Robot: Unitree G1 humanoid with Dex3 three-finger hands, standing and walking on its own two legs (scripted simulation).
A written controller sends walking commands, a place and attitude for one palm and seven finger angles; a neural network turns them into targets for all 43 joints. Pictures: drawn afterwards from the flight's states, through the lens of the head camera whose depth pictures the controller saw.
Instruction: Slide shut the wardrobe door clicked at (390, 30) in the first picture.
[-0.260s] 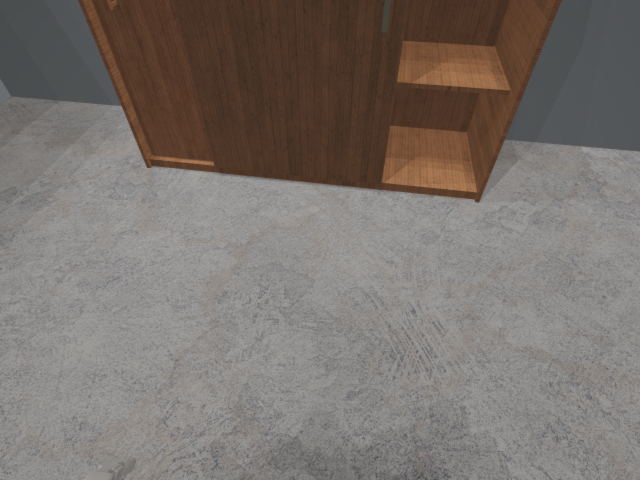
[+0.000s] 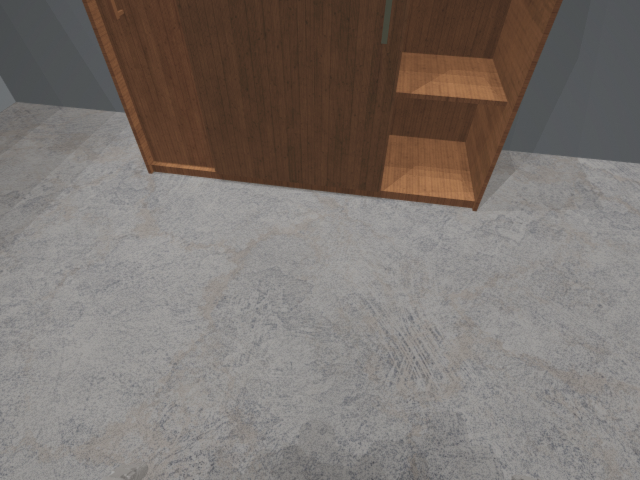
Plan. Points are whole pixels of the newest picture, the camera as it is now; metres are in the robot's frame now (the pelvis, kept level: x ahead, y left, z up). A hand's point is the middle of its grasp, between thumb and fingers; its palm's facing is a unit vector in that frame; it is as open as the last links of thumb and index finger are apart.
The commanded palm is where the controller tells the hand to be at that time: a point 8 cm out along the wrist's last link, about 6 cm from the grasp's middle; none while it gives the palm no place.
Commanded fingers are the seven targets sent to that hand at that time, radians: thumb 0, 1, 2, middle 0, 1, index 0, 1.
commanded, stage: stand and wait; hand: left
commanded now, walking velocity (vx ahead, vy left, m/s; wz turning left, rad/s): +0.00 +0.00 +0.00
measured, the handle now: out of the picture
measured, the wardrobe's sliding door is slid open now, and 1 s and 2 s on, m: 0.45 0.45 0.45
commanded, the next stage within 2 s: look at it before walking up in 0.56 s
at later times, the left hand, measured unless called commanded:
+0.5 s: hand out of the picture +0.05 +0.25 -0.15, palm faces -0.02 -0.94 -0.33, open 7.4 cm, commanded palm none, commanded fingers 0.00 0.90 0.90 -0.20 -0.30 -0.20 -0.30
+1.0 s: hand out of the picture +0.05 +0.25 -0.15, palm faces -0.02 -0.94 -0.33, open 7.4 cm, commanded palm none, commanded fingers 0.00 0.90 0.90 -0.20 -0.30 -0.20 -0.30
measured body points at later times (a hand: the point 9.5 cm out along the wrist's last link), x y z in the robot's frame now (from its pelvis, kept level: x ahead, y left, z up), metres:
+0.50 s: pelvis -0.02 +0.00 +0.00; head -0.02 +0.00 +0.45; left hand +0.05 +0.30 -0.13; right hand +0.05 -0.30 -0.13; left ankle +0.00 +0.13 -0.74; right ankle -0.01 -0.11 -0.74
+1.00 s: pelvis -0.02 +0.00 +0.01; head -0.02 +0.00 +0.46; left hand +0.05 +0.30 -0.13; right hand +0.06 -0.29 -0.13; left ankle +0.00 +0.13 -0.74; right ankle -0.01 -0.11 -0.74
